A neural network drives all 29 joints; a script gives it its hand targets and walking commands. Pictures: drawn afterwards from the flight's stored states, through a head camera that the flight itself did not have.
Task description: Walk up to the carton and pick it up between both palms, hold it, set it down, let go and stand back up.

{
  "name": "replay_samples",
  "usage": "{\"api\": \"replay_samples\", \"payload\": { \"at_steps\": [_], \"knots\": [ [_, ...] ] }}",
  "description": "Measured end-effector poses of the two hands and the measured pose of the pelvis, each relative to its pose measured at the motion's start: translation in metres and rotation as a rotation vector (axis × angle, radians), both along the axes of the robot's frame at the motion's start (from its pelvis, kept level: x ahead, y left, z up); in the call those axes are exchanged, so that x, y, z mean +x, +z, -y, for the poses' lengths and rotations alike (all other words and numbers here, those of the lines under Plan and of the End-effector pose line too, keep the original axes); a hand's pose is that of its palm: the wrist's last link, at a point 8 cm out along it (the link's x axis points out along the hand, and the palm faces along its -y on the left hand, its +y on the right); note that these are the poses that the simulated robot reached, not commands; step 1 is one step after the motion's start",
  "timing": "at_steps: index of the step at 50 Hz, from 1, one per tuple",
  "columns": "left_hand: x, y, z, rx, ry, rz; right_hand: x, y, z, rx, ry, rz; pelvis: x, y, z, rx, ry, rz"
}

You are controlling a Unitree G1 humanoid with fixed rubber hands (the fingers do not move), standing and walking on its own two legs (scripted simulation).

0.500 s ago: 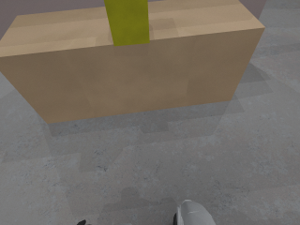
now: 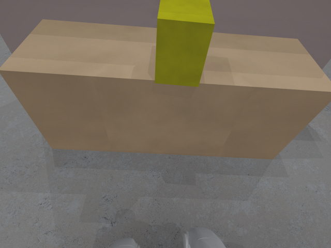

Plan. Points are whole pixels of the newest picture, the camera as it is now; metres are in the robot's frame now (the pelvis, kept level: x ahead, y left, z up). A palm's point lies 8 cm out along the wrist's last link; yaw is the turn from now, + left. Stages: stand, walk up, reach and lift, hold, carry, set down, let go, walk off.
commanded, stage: walk up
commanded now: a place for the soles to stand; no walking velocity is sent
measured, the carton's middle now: (180, 41) +0.86 -0.08 +0.03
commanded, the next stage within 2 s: none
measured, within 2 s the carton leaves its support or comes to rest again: neither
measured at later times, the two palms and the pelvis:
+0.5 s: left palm (103, 211) +0.22 +0.17 -0.10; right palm (273, 194) +0.26 -0.33 -0.11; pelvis +0.20 -0.07 +0.01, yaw +0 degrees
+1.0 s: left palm (108, 164) +0.37 +0.18 -0.12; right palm (246, 157) +0.39 -0.28 -0.12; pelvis +0.31 -0.06 +0.01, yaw -4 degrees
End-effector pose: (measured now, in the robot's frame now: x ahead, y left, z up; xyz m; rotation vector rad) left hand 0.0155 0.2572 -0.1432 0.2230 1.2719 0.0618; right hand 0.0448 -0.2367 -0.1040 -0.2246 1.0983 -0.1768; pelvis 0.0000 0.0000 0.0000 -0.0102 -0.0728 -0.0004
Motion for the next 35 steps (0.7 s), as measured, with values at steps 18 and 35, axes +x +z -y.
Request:
{"api": "replay_samples", "payload": {
  "at_steps": [18, 35],
  "knots": [
    [0.231, 0.029, 0.092, 0.021, 0.002, 0.247, 0.087, -0.040, 0.086, 0.051, -0.024, -0.214, 0.157, -0.008, 0.070, -0.003, -0.020, 0.002],
    [0.219, 0.008, 0.070, -0.003, 0.122, -0.077, 0.338, -0.001, 0.051, 0.012, 0.138, 0.080, 0.274, 0.001, 0.052, -0.001, 0.000, -0.006]
  ]
}}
